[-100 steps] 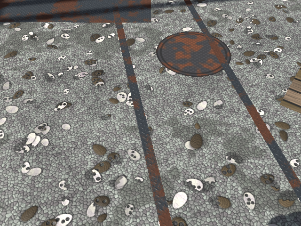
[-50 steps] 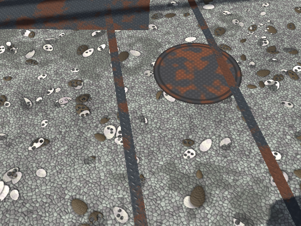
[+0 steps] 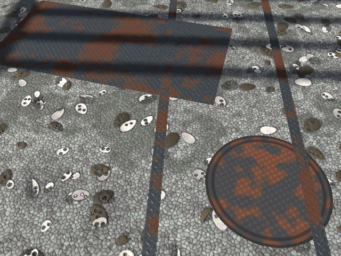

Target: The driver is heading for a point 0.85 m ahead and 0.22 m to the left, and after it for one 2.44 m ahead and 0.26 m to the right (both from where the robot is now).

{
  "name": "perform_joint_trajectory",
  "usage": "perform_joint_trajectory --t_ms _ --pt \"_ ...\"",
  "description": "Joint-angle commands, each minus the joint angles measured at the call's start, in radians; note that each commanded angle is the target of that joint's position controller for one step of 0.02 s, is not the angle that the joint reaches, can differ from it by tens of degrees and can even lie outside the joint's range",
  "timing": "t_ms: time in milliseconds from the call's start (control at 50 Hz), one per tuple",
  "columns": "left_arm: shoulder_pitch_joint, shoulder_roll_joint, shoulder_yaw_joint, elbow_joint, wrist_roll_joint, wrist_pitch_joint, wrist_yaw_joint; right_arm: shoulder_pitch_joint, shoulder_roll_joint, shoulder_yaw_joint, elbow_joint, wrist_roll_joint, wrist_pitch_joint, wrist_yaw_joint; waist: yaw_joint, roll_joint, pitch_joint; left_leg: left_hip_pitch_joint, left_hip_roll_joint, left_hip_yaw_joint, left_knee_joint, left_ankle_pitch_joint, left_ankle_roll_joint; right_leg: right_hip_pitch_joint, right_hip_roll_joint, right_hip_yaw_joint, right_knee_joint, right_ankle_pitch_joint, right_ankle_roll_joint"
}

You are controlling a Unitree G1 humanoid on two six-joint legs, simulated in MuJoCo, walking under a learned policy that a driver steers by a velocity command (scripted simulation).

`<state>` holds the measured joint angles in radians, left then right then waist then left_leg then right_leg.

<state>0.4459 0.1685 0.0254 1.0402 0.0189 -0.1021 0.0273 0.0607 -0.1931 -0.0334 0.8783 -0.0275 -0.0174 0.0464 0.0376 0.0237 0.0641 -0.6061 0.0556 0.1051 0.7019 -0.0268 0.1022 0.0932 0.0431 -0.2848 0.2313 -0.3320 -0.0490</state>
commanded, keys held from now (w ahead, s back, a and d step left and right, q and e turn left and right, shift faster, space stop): w+q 0.10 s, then q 0.40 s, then no key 0.12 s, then w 0.38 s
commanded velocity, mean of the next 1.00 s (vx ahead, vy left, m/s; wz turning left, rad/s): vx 0.26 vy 0.00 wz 0.41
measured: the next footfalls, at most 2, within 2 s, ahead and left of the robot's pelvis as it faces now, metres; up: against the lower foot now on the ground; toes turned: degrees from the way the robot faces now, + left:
left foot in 0.10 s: +0.20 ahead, +0.07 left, +0.00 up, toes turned +9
right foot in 0.70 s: +0.39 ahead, -0.04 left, +0.00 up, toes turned +25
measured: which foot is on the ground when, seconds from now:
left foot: up 0.00-0.08, down 0.10-0.70, up 0.72-1.00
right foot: down 0.00-0.12, up 0.14-0.68, down 0.70-1.00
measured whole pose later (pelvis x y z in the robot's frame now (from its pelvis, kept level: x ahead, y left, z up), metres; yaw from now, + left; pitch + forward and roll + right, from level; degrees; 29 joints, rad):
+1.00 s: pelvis +0.33 +0.03 +0.02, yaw +24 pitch +0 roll +0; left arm 0.38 0.24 0.03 0.89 0.01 -0.06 -0.01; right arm 0.21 -0.27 -0.03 0.85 -0.04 -0.02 0.04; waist 0.04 0.04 0.01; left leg -0.46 0.03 -0.02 0.82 -0.26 0.00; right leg -0.11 0.05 0.00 0.25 -0.16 -0.06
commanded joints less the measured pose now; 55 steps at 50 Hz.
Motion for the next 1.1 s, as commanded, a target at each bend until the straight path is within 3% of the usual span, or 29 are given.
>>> perform_joint_trajectory --t_ms 20,60,80,100,120,140,160,180,200,240,280,320,400,500,620,660,680,700,720,740,760,780,820,840,880,960,1100 --pt "0.05 0.162 0.031 -0.019 0.003 0.005 0.017 -0.04 -0.051 -0.01 -0.069 -0.004 -0.01 -0.001 -0.034 -0.105 0.027 0.052 -0.06 0.062 -0.053 -0.102 0.048 0.02 -0.31 0.045 0.069 0.964 -0.053" --pt "0.026 0.191 0.041 -0.026 0.008 0.02 0.022 0.071 -0.078 -0.026 -0.04 -0.006 -0.01 -0.008 -0.087 -0.129 -0.041 0.184 -0.123 0.084 -0.07 -0.21 0.096 0.039 -0.318 0.023 0.267 1.155 -0.06" --pt "0.016 0.206 0.046 -0.036 0.009 0.028 0.018 0.165 -0.101 -0.04 -0.012 -0.009 -0.015 -0.011 -0.122 -0.129 -0.097 0.3 -0.152 0.075 -0.114 -0.241 0.123 0.006 -0.32 0.023 0.432 1.121 -0.063" --pt "-0.01 0.215 0.05 -0.056 0.005 0.032 0.01 0.308 -0.146 -0.063 0.029 -0.02 -0.022 -0.02 -0.196 -0.079 -0.166 0.513 -0.132 -0.001 -0.211 -0.232 0.164 -0.133 -0.302 0.014 0.683 0.933 -0.04" --pt "0.006 0.135 0.036 -0.106 -0.01 0.029 -0.001 0.355 -0.253 -0.094 0.028 -0.028 -0.024 -0.034 -0.177 0.095 -0.257 0.778 0.147 -0.379 -0.237 -0.201 0.262 -0.462 -0.196 0.014 1.046 0.257 0.009" --pt "-0.046 0.144 0.042 -0.179 -0.02 0.02 -0.012 0.324 -0.305 -0.104 0.001 -0.001 -0.014 -0.033 -0.142 0.157 -0.306 0.893 0.32 -0.848 -0.381 0.017 0.397 -0.755 0.01 0.189 1.291 -0.244 0.049" --pt "-0.146 0.169 0.044 -0.197 -0.011 0.012 -0.012 0.296 -0.28 -0.098 0.007 0.019 -0.009 -0.042 -0.137 0.005 -0.183 0.8 0.293 -0.657 -0.388 0.19 0.355 -0.833 -0.079 0.302 1.253 -0.139 0.044" --pt "-0.149 0.157 0.039 -0.203 -0.021 0.002 -0.011 0.241 -0.233 -0.086 0.002 0.024 -0.014 -0.048 -0.097 -0.023 -0.102 0.671 0.264 -0.533 -0.388 0.371 0.313 -0.794 -0.107 0.297 1.176 -0.061 0.046" --pt "-0.125 0.151 0.041 -0.185 -0.015 0.007 -0.006 0.191 -0.193 -0.076 -0.006 0.025 -0.018 -0.049 -0.046 -0.085 -0.055 0.564 0.202 -0.427 -0.395 0.48 0.257 -0.73 -0.132 0.299 1.091 -0.04 0.053" --pt "-0.093 0.142 0.043 -0.184 0.021 0.05 -0.005 0.151 -0.154 -0.059 -0.02 0.034 -0.027 -0.051 0.001 -0.063 -0.061 0.453 0.117 -0.316 -0.397 0.566 0.201 -0.624 -0.142 0.302 0.986 -0.029 0.076" --pt "-0.098 0.125 0.041 -0.2 0.021 0.08 -0.008 0.18 -0.182 -0.063 -0.017 0.028 -0.036 -0.05 0.011 -0.034 -0.089 0.439 0.078 -0.281 -0.377 0.695 0.182 -0.615 -0.123 0.287 0.927 0.005 0.095" --pt "-0.139 0.126 0.04 -0.225 0.016 0.092 -0.01 0.217 -0.208 -0.068 -0.019 0.023 -0.033 -0.052 -0.003 -0.006 -0.113 0.455 0.055 -0.272 -0.356 0.748 0.155 -0.644 -0.115 0.279 0.871 0.057 0.104" --pt "-0.267 0.156 0.039 -0.284 0.01 0.106 -0.008 0.284 -0.209 -0.066 -0.03 0.024 -0.011 -0.062 -0.052 0.04 -0.127 0.517 0.044 -0.321 -0.329 0.689 0.1 -0.72 -0.109 0.291 0.779 0.128 0.111" --pt "-0.373 0.177 0.031 -0.334 0.001 0.111 -0.003 0.339 -0.224 -0.072 -0.048 0.015 0.011 -0.074 -0.091 0.052 -0.105 0.612 0.076 -0.428 -0.292 0.625 0.099 -0.773 -0.086 0.326 0.672 0.122 0.097" --pt "-0.347 0.186 0.02 -0.335 -0.01 0.094 0.002 0.319 -0.218 -0.064 -0.065 0.0 0.023 -0.079 -0.087 0.063 -0.081 0.609 0.086 -0.464 -0.211 0.685 0.101 -0.611 -0.043 0.32 0.485 0.044 0.037" --pt "-0.271 0.179 0.018 -0.316 -0.005 0.083 -0.001 0.28 -0.221 -0.061 -0.07 0.008 0.019 -0.075 -0.041 0.059 -0.093 0.518 0.059 -0.484 -0.196 0.482 0.076 -0.409 -0.019 0.298 0.325 0.066 0.011" --pt "-0.214 0.174 0.018 -0.301 0.004 0.073 -0.002 0.261 -0.217 -0.057 -0.07 0.018 0.012 -0.073 0.002 0.034 -0.102 0.446 0.024 -0.484 -0.15 0.313 0.056 -0.261 -0.021 0.303 0.199 0.136 -0.009" --pt "-0.152 0.222 0.028 -0.296 0.022 0.06 0.003 0.275 -0.156 -0.036 -0.086 0.021 0.0 -0.068 0.018 -0.102 -0.163 0.367 -0.049 -0.422 0.01 0.056 0.025 -0.12 -0.179 0.495 0.126 0.084 -0.055" --pt "-0.139 0.331 0.048 -0.301 0.016 0.067 0.002 0.346 -0.121 -0.029 -0.1 0.017 -0.003 -0.064 -0.019 -0.309 -0.17 0.148 -0.246 -0.259 0.213 -0.529 -0.01 -0.019 -0.414 0.877 0.027 0.105 -0.196" --pt "-0.116 0.308 0.051 -0.275 0.002 0.076 -0.008 0.365 -0.197 -0.043 -0.084 -0.012 0.002 -0.065 -0.034 -0.245 -0.119 0.056 -0.206 -0.248 0.353 -0.646 -0.011 -0.107 -0.462 1.01 -0.011 -0.058 -0.262" --pt "-0.151 0.237 0.035 -0.283 -0.001 0.073 -0.02 0.321 -0.208 -0.046 -0.071 -0.018 0.0 -0.056 -0.039 -0.114 -0.034 0.04 -0.161 -0.279 0.386 -0.547 -0.014 -0.181 -0.402 0.93 -0.034 -0.235 -0.243" --pt "-0.196 0.207 0.028 -0.283 0.0 0.07 -0.026 0.27 -0.195 -0.043 -0.076 -0.015 -0.003 -0.044 -0.046 -0.079 0.017 0.044 -0.131 -0.266 0.35 -0.467 -0.024 -0.242 -0.339 0.816 -0.06 -0.274 -0.199" --pt "-0.206 0.209 0.029 -0.269 0.001 0.059 -0.024 0.248 -0.18 -0.036 -0.077 -0.017 -0.005 -0.023 -0.05 -0.151 0.004 0.079 -0.1 -0.212 0.302 -0.355 -0.051 -0.242 -0.25 0.664 -0.093 -0.137 -0.142" --pt "-0.183 0.211 0.03 -0.255 0.0 0.052 -0.026 0.25 -0.171 -0.032 -0.068 -0.018 -0.006 -0.016 -0.046 -0.148 -0.023 0.093 -0.094 -0.189 0.302 -0.313 -0.06 -0.223 -0.228 0.616 -0.092 -0.053 -0.138" --pt "-0.139 0.21 0.033 -0.231 -0.007 0.038 -0.03 0.221 -0.157 -0.025 -0.071 -0.014 -0.009 -0.01 -0.038 -0.128 -0.046 0.077 -0.068 -0.155 0.271 -0.27 -0.076 -0.187 -0.225 0.572 -0.096 0.027 -0.149" --pt "-0.074 0.218 0.041 -0.196 -0.008 0.031 -0.033 0.093 -0.134 -0.009 -0.102 -0.008 -0.012 -0.008 0.0 -0.134 -0.016 0.029 -0.021 -0.11 0.124 -0.223 -0.108 -0.172 -0.234 0.534 -0.135 0.025 -0.166" --pt "-0.017 0.236 0.051 -0.158 -0.001 0.028 -0.042 -0.017 -0.121 0.005 -0.139 -0.001 -0.028 -0.012 0.026 -0.132 0.003 0.166 -0.028 -0.054 -0.107 -0.209 -0.09 -0.234 -0.256 0.487 -0.089 0.057 -0.167"
Velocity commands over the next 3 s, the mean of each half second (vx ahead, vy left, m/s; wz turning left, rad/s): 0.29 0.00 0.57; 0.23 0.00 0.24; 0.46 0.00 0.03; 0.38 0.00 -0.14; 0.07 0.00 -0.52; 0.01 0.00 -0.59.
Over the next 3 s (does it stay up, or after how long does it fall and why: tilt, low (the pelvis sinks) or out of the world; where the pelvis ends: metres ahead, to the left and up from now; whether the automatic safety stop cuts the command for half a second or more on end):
stays up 0.73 0.25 0.01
